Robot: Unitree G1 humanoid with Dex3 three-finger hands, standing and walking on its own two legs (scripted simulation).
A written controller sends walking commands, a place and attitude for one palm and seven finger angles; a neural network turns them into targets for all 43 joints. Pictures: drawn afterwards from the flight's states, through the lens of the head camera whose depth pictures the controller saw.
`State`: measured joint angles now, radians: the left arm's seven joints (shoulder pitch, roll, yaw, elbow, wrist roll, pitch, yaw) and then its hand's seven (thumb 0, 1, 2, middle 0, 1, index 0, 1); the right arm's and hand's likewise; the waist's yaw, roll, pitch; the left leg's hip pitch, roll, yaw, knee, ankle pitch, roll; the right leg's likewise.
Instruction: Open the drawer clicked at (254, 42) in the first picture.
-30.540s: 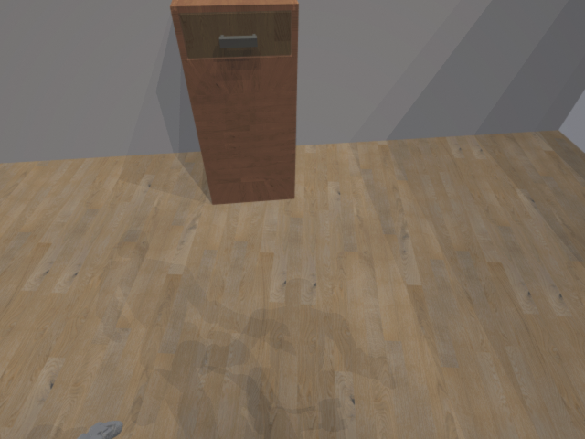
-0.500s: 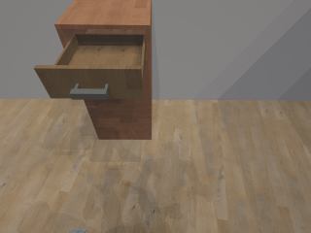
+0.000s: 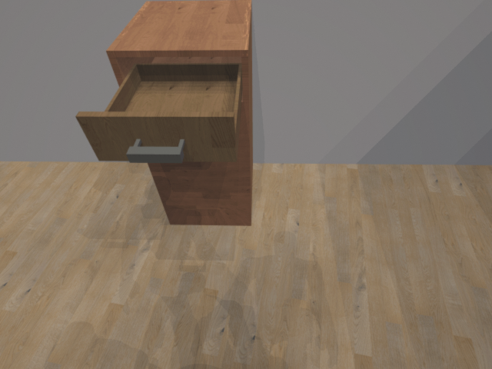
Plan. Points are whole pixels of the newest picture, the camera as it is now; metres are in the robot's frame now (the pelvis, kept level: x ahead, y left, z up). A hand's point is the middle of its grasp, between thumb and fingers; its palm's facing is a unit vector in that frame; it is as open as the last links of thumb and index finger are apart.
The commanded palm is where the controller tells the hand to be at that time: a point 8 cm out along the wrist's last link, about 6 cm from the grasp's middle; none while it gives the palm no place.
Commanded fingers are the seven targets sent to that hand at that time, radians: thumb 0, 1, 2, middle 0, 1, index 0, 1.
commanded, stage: let the arm hang, fingers relaxed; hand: left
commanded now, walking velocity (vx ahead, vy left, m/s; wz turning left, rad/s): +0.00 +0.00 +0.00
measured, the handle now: (158, 148) +0.58 +0.25 +0.01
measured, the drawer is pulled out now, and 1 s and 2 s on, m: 0.29 0.29 0.29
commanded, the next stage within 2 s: look to check the result in 0.32 s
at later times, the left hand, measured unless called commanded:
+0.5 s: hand out of the picture +0.08 +0.19 -0.16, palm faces -0.01 -0.96 -0.27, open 7.4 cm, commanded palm none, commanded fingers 0.00 0.90 0.90 -0.20 -0.30 -0.20 -0.30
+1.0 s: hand out of the picture +0.12 +0.21 -0.15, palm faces -0.01 -0.95 -0.33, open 7.4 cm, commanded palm none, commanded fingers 0.00 0.90 0.90 -0.20 -0.30 -0.20 -0.30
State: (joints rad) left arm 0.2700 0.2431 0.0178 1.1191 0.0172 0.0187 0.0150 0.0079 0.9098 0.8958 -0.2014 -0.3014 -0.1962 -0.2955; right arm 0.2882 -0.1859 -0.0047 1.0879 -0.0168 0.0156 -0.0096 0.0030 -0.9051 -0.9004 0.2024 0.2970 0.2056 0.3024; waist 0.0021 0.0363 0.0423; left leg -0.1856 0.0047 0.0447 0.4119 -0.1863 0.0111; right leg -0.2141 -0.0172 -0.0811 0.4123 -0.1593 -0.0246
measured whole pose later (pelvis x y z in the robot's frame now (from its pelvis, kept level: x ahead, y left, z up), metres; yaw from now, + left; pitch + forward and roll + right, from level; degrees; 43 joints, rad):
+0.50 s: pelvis +0.02 -0.02 +0.00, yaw +0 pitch -2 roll +0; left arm 0.15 0.23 0.02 1.12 0.01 -0.01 0.01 0.01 0.91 0.90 -0.20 -0.30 -0.20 -0.30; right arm 0.21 -0.25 -0.01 1.11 -0.02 0.00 -0.02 0.00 -0.91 -0.90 0.20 0.30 0.20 0.30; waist -0.01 0.02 0.07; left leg -0.13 0.03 0.04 0.35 -0.19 -0.02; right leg -0.16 0.01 -0.09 0.36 -0.17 -0.05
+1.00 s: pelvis +0.04 -0.03 +0.01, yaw +0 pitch -2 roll +0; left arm 0.11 0.28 0.02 1.13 0.01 -0.01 0.01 0.01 0.90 0.90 -0.20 -0.30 -0.20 -0.30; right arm 0.14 -0.30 -0.01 1.11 -0.01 0.01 -0.01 0.00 -0.91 -0.90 0.20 0.30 0.21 0.30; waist -0.01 0.03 0.07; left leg -0.08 0.05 0.04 0.31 -0.19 -0.04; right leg -0.12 0.03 -0.09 0.32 -0.18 -0.06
